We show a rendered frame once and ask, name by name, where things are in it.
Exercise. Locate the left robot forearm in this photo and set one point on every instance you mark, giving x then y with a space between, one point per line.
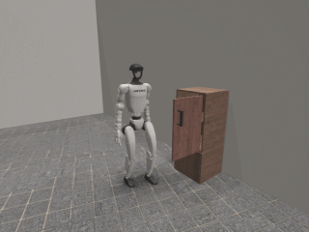
147 113

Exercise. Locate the robot right hand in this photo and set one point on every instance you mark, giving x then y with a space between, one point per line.
118 136

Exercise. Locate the handle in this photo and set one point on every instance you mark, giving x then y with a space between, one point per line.
181 118

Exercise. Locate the cupboard door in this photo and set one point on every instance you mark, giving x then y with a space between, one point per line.
186 139

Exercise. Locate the left robot upper arm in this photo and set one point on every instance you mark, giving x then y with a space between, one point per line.
149 88

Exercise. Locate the robot head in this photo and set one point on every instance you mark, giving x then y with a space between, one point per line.
135 68

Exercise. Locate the right robot forearm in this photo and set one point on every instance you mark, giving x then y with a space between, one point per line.
118 118

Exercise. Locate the right robot upper arm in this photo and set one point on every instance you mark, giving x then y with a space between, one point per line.
122 89

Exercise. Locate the robot left foot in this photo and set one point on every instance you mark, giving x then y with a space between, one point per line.
151 179

